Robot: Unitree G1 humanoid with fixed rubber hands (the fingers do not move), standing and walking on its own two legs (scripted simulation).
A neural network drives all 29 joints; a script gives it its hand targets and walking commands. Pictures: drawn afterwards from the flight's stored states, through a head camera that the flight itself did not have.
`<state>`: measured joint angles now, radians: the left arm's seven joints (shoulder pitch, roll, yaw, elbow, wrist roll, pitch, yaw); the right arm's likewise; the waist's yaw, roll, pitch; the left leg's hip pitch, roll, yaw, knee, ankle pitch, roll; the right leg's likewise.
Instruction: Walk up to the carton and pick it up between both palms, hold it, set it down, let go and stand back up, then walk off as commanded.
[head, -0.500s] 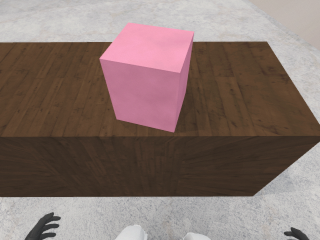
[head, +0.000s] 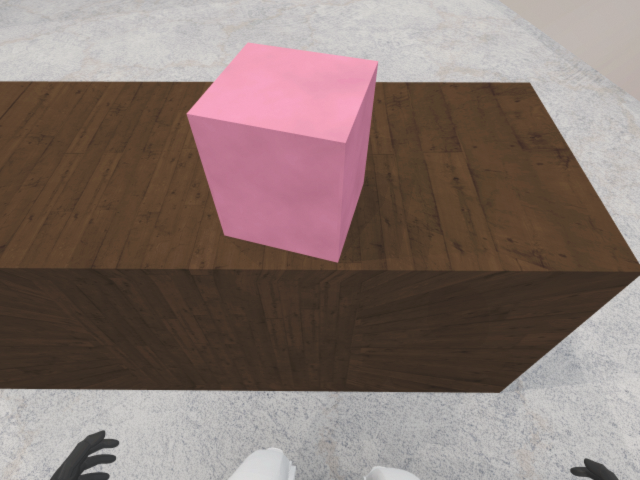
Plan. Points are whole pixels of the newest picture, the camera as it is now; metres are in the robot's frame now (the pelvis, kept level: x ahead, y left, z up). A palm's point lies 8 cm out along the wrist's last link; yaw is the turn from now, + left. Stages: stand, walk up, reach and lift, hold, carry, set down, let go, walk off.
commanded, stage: walk up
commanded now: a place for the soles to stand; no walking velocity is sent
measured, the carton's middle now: (294, 156) +0.58 +0.08 +0.05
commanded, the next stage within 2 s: none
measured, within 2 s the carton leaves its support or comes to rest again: neither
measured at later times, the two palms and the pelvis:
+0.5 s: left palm out of the picture +0.10 +0.30 -0.07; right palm out of the picture +0.10 -0.35 -0.07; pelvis -0.01 -0.02 +0.00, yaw +0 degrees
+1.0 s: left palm out of the picture +0.10 +0.29 -0.07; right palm out of the picture +0.11 -0.36 -0.06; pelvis +0.00 -0.03 +0.01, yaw +0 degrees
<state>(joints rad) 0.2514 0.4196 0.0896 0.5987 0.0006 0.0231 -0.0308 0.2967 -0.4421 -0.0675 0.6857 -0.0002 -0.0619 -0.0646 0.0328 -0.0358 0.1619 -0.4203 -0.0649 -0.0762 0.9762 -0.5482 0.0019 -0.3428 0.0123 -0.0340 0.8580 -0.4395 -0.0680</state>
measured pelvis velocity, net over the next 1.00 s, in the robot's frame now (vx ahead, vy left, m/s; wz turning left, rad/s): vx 0.00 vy -0.03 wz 0.01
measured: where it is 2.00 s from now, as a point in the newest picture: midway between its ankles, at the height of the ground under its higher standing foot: outside the picture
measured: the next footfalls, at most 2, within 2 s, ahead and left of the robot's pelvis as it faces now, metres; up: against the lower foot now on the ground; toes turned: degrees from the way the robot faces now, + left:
left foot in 0.10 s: +0.09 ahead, +0.15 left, +0.00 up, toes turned -4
right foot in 0.30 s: +0.06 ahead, -0.12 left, +0.00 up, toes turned +0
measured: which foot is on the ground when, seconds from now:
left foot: up 0.00-0.08, down 0.10-0.32, up 0.34-0.60, down 0.62-0.82, up 0.84-1.00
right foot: down 0.00-0.12, up 0.14-0.28, down 0.30-1.00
